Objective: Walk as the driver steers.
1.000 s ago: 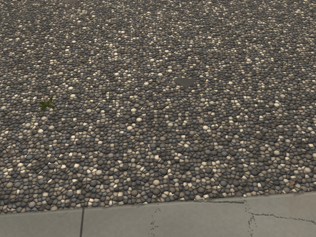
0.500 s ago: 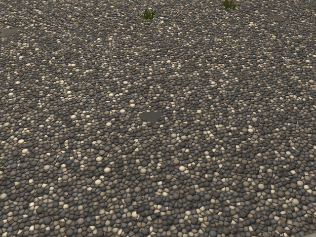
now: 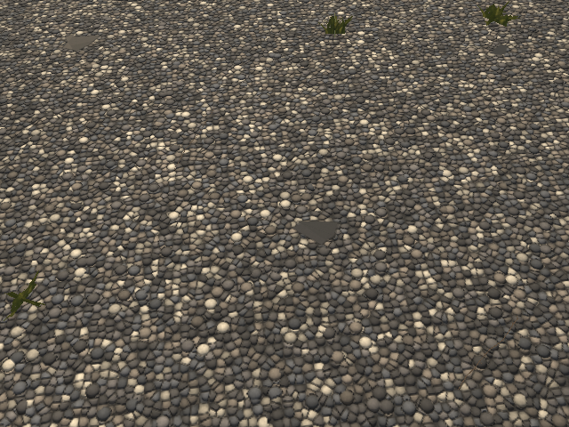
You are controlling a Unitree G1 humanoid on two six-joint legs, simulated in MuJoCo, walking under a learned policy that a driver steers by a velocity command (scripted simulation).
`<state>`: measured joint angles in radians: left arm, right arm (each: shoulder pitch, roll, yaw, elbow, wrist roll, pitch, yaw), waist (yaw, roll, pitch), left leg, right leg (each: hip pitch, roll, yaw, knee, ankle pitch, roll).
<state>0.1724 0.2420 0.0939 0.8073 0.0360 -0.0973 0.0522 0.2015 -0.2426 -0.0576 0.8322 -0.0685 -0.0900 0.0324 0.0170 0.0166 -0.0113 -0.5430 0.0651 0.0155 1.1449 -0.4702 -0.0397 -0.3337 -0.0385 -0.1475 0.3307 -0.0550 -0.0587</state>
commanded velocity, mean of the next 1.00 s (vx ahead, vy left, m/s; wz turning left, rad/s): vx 0.02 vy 0.00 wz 0.46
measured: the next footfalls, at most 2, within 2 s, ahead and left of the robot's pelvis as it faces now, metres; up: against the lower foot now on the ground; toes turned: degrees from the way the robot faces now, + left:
left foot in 0.18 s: +0.02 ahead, +0.14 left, +0.00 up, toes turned +11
right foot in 0.78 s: +0.07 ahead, -0.08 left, +0.00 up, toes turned +26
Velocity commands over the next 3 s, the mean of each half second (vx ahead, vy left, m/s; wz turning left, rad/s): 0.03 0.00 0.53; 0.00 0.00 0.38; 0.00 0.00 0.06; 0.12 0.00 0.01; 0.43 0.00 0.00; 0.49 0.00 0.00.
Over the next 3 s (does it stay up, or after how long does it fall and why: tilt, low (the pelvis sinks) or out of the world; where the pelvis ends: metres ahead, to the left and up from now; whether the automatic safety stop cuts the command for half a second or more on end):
stays up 0.52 0.27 -0.18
